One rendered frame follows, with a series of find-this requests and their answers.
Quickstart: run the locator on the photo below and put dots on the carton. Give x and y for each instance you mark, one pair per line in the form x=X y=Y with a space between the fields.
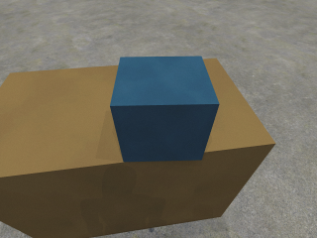
x=163 y=108

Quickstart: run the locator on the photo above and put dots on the pedestal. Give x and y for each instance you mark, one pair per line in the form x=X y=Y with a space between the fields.
x=62 y=173

